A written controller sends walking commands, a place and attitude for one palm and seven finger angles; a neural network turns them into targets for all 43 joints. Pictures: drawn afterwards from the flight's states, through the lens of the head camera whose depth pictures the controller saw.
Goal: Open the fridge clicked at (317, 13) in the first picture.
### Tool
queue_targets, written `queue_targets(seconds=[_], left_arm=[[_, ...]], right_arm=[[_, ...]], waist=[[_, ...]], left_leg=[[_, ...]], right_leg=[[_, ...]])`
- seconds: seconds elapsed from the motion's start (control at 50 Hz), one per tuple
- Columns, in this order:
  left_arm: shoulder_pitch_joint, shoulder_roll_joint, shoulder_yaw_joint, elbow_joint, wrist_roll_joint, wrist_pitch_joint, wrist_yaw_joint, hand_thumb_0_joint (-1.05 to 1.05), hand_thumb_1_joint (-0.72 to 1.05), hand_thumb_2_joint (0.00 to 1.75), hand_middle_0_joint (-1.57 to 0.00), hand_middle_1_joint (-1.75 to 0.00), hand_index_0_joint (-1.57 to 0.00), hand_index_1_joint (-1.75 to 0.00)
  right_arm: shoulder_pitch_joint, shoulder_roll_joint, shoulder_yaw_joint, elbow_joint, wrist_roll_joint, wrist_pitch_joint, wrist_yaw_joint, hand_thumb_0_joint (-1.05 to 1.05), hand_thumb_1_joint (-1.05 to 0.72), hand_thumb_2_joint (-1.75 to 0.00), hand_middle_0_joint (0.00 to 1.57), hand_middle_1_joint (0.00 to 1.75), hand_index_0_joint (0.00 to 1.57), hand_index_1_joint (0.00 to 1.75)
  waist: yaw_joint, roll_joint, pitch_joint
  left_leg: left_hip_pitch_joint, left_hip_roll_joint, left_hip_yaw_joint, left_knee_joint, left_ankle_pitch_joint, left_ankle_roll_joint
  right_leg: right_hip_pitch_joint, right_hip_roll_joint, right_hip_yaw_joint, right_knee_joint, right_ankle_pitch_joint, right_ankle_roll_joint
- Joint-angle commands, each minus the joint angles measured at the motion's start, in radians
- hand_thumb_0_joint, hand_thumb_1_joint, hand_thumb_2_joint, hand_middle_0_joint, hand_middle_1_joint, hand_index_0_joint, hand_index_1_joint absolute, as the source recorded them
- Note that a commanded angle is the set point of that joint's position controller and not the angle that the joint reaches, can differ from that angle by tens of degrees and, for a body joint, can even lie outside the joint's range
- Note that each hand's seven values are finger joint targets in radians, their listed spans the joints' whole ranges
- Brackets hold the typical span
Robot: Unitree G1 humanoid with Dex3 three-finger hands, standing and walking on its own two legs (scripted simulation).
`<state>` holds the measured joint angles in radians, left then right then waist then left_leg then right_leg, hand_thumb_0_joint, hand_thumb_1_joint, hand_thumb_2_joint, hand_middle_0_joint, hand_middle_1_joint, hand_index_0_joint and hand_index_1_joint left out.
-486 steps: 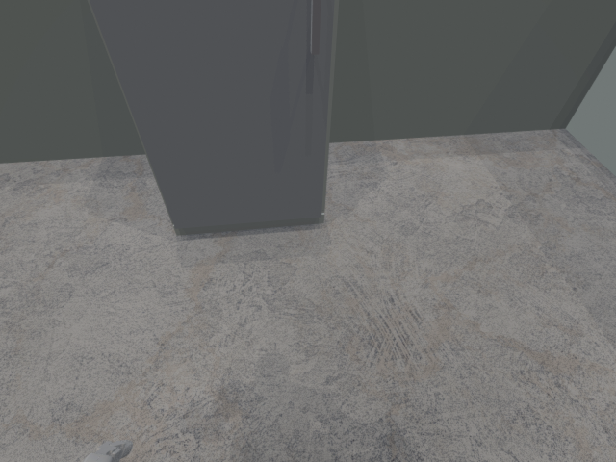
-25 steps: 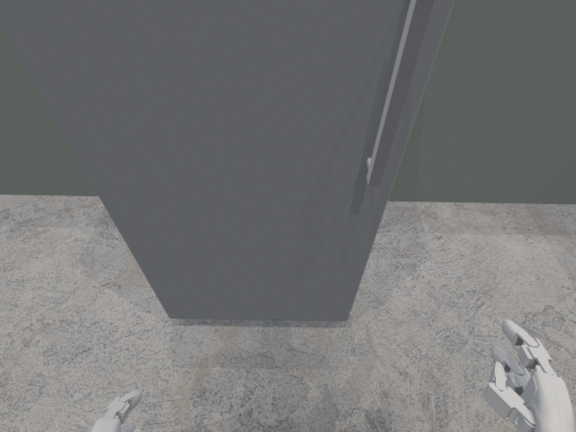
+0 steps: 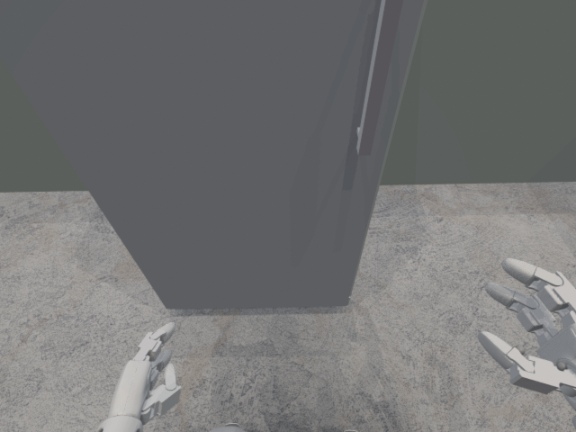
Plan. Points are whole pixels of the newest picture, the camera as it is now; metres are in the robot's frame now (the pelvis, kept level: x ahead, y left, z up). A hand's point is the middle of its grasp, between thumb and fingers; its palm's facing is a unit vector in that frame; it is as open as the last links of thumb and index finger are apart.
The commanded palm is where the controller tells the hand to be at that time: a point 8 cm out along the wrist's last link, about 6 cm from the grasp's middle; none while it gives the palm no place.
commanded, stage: raise the hand to about handle height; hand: right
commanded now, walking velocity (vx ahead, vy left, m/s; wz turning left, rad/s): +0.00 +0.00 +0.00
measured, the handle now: (376, 60) +0.57 -0.11 +0.23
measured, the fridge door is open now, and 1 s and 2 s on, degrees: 0 0 0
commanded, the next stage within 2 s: move the hooked fingers beside the handle in 1.44 s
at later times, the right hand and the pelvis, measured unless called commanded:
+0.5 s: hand out of the picture +0.26 -0.27 +0.17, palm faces +0.02 +1.00 -0.07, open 13.0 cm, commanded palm +0.22 -0.32 +0.19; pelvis +0.02 -0.01 +0.03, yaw +0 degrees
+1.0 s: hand out of the picture +0.31 -0.27 +0.26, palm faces +0.04 +0.99 -0.09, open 14.0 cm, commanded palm +0.26 -0.31 +0.26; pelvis +0.02 +0.01 +0.05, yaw +0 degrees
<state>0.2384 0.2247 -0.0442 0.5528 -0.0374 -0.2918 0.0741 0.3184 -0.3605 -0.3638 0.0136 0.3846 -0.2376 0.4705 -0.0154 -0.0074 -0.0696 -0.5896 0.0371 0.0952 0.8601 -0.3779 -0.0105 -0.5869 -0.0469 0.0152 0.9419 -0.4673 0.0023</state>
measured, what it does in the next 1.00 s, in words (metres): stands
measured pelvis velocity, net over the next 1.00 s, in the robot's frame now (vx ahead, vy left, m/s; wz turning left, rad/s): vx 0.02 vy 0.01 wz -0.01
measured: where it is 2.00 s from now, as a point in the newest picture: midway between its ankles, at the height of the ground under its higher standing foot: outside the picture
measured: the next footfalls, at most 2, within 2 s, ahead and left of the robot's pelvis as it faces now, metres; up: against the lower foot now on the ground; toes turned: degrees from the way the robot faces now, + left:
none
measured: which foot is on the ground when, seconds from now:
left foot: down 0.00-1.00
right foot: down 0.00-1.00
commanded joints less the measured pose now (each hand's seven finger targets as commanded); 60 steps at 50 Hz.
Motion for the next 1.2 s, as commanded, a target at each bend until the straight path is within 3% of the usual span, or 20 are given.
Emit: queue_targets(seconds=[0.0,0.02,0.06,0.08,0.14,0.22,0.26,0.34,0.52,0.6,0.66,0.74,0.78,0.84,0.86,0.9,0.96,0.98,1.1,1.18], left_arm=[[-0.067,0.16,0.062,-0.156,-0.014,-0.057,0.015,0.0,0.9,0.9,-0.2,-0.3,-0.2,-0.3],[-0.065,0.161,0.059,-0.158,-0.016,-0.06,0.016,0.0,0.9,0.9,-0.2,-0.3,-0.2,-0.3],[-0.063,0.167,0.054,-0.151,-0.016,-0.067,0.021,0.0,0.9,0.9,-0.2,-0.3,-0.2,-0.3],[-0.059,0.17,0.055,-0.148,-0.018,-0.07,0.023,0.0,0.9,0.9,-0.2,-0.3,-0.2,-0.3],[-0.058,0.17,0.055,-0.14,-0.021,-0.081,0.03,0.0,0.9,0.9,-0.2,-0.3,-0.2,-0.3],[-0.066,0.163,0.048,-0.13,-0.023,-0.088,0.037,0.0,0.9,0.9,-0.2,-0.3,-0.2,-0.3],[-0.066,0.166,0.043,-0.12,-0.02,-0.09,0.04,0.0,0.9,0.9,-0.2,-0.3,-0.2,-0.3],[-0.074,0.159,0.037,-0.118,-0.026,-0.093,0.043,0.0,0.9,0.9,-0.2,-0.3,-0.2,-0.3],[-0.085,0.155,0.025,-0.11,-0.032,-0.069,0.041,0.0,0.9,0.9,-0.2,-0.3,-0.2,-0.3],[-0.101,0.152,0.018,-0.111,-0.035,-0.055,0.042,0.0,0.9,0.9,-0.2,-0.3,-0.2,-0.3],[-0.103,0.151,0.013,-0.103,-0.038,-0.044,0.046,0.0,0.9,0.9,-0.2,-0.3,-0.2,-0.3],[-0.123,0.149,0.01,-0.107,-0.045,-0.034,0.05,0.0,0.9,0.9,-0.2,-0.3,-0.2,-0.3],[-0.129,0.148,0.006,-0.109,-0.049,-0.024,0.045,0.0,0.9,0.9,-0.2,-0.3,-0.2,-0.3],[-0.14,0.148,0.003,-0.113,-0.053,-0.019,0.044,0.0,0.9,0.9,-0.2,-0.3,-0.2,-0.3],[-0.14,0.148,0.003,-0.112,-0.051,-0.013,0.043,0.0,0.9,0.9,-0.2,-0.3,-0.2,-0.3],[-0.145,0.152,0.003,-0.114,-0.055,-0.007,0.042,0.0,0.9,0.9,-0.2,-0.3,-0.2,-0.3],[-0.138,0.158,0.006,-0.115,-0.058,0.01,0.033,0.0,0.9,0.9,-0.2,-0.3,-0.2,-0.3],[-0.138,0.161,0.007,-0.117,-0.063,0.016,0.027,0.0,0.9,0.9,-0.2,-0.3,-0.2,-0.3],[-0.161,0.156,0.015,-0.141,-0.061,0.028,0.02,0.0,0.9,0.9,-0.2,-0.3,-0.2,-0.3],[-0.161,0.15,0.013,-0.135,-0.06,0.026,0.028,0.0,0.9,0.9,-0.2,-0.3,-0.2,-0.3]], right_arm=[[-0.079,-0.194,-0.139,-0.186,0.045,-0.017,-0.031,0.0,-0.11,-0.56,0.26,0.81,0.26,0.81],[-0.089,-0.181,-0.127,-0.178,0.046,-0.011,-0.031,0.0,-0.08,-0.55,0.26,0.82,0.26,0.82],[-0.158,-0.187,-0.117,-0.171,0.052,0.0,-0.023,0.0,-0.04,-0.53,0.26,0.86,0.26,0.86],[-0.173,-0.214,-0.135,-0.182,0.046,0.003,-0.02,0.0,-0.01,-0.52,0.26,0.87,0.26,0.87],[-0.197,-0.221,-0.135,-0.168,0.038,0.024,-0.013,0.0,0.06,-0.49,0.27,0.92,0.27,0.92],[-0.275,-0.249,-0.148,-0.21,0.031,0.052,-0.009,0.0,0.15,-0.45,0.27,0.98,0.27,0.98],[-0.293,-0.284,-0.183,-0.189,0.032,0.074,-0.016,0.0,0.2,-0.43,0.28,1.0,0.28,1.0],[-0.348,-0.287,-0.181,-0.222,0.023,0.109,-0.025,0.0,0.29,-0.39,0.29,1.07,0.29,1.07],[-0.451,-0.314,-0.201,-0.176,0.023,0.228,-0.009,0.0,0.5,-0.3,0.3,1.2,0.3,1.2],[-0.545,-0.349,-0.212,-0.187,0.017,0.258,-0.002,0.0,0.5,-0.3,0.3,1.2,0.3,1.2],[-0.593,-0.365,-0.215,-0.16,0.019,0.281,0.002,0.0,0.5,-0.3,0.3,1.2,0.3,1.2],[-0.674,-0.401,-0.23,-0.158,0.003,0.319,0.004,0.0,0.5,-0.3,0.3,1.2,0.3,1.2],[-0.703,-0.413,-0.232,-0.153,0.002,0.339,0.007,0.0,0.5,-0.3,0.3,1.2,0.3,1.2],[-0.76,-0.43,-0.235,-0.147,-0.005,0.367,0.005,0.0,0.5,-0.3,0.3,1.2,0.3,1.2],[-0.756,-0.446,-0.247,-0.131,-0.002,0.378,0.003,0.0,0.5,-0.3,0.3,1.2,0.3,1.2],[-0.786,-0.457,-0.252,-0.112,-0.008,0.403,0.006,0.0,0.5,-0.3,0.3,1.2,0.3,1.2],[-0.725,-0.427,-0.231,-0.025,-0.007,0.444,0.016,0.0,0.5,-0.3,0.3,1.2,0.3,1.2],[-0.71,-0.417,-0.225,-0.009,-0.007,0.456,0.025,0.0,0.5,-0.3,0.3,1.2,0.3,1.2],[-0.75,-0.448,-0.26,-0.124,0.001,0.435,0.013,0.0,0.5,-0.3,0.3,1.2,0.3,1.2],[-0.786,-0.456,-0.261,-0.159,-0.009,0.41,-0.009,0.0,0.5,-0.3,0.3,1.2,0.3,1.2]], waist=[[-0.016,-0.083,-0.132],[-0.012,-0.054,-0.122],[-0.007,-0.067,-0.093],[-0.01,-0.075,-0.129],[-0.008,-0.037,-0.122],[-0.015,-0.104,-0.129],[-0.027,-0.091,-0.094],[-0.028,-0.138,-0.113],[-0.032,-0.086,-0.09],[-0.036,-0.111,-0.106],[-0.033,-0.076,-0.083],[-0.034,-0.114,-0.117],[-0.035,-0.082,-0.122],[-0.037,-0.122,-0.126],[-0.044,-0.083,-0.121],[-0.043,-0.09,-0.137],[-0.047,-0.022,-0.109],[-0.043,-0.031,-0.105],[-0.046,-0.028,-0.171],[-0.041,-0.069,-0.144]], left_leg=[[0.159,-0.047,-0.014,-0.169,0.084,0.022],[0.153,-0.048,-0.012,-0.179,0.068,0.019],[0.171,-0.047,-0.022,-0.206,0.059,0.023],[0.19,-0.044,-0.024,-0.212,0.067,0.021],[0.207,-0.041,-0.023,-0.234,0.09,0.017],[0.257,-0.041,-0.019,-0.261,0.144,0.021],[0.283,-0.045,-0.02,-0.284,0.149,0.025],[0.312,-0.041,-0.009,-0.305,0.186,0.024],[0.376,-0.041,-0.007,-0.367,0.297,0.022],[0.403,-0.039,-0.016,-0.388,0.308,0.024],[0.414,-0.038,-0.022,-0.414,0.297,0.024],[0.424,-0.033,-0.022,-0.423,0.312,0.023],[0.449,-0.033,-0.025,-0.431,0.338,0.023],[0.44,-0.03,-0.02,-0.438,0.323,0.024],[0.464,-0.029,-0.026,-0.445,0.334,0.027],[0.463,-0.028,-0.026,-0.444,0.353,0.024],[0.469,-0.028,-0.02,-0.448,0.362,0.024],[0.456,-0.027,-0.025,-0.446,0.372,0.02],[0.483,-0.026,-0.032,-0.434,0.408,0.017],[0.466,-0.026,-0.04,-0.446,0.38,0.018]], right_leg=[[0.077,0.039,0.022,-0.246,0.191,-0.005],[0.081,0.039,0.026,-0.257,0.177,-0.008],[0.095,0.04,0.024,-0.272,0.169,-0.009],[0.117,0.039,0.022,-0.282,0.178,-0.009],[0.145,0.037,0.027,-0.305,0.195,-0.015],[0.21,0.038,0.023,-0.341,0.245,-0.014],[0.21,0.038,0.025,-0.359,0.252,-0.013],[0.272,0.038,0.029,-0.4,0.285,-0.008],[0.342,0.038,0.019,-0.451,0.371,-0.01],[0.371,0.043,0.015,-0.466,0.377,-0.012],[0.375,0.044,0.014,-0.476,0.362,-0.017],[0.409,0.049,0.011,-0.49,0.373,-0.017],[0.413,0.048,0.007,-0.493,0.394,-0.02],[0.43,0.053,0.01,-0.508,0.385,-0.016],[0.421,0.052,0.011,-0.504,0.395,-0.02],[0.434,0.055,0.005,-0.508,0.404,-0.023],[0.413,0.053,0.006,-0.512,0.413,-0.021],[0.411,0.054,-0.004,-0.509,0.409,-0.023],[0.437,0.056,-0.012,-0.495,0.441,-0.026],[0.441,0.055,-0.017,-0.499,0.418,-0.027]])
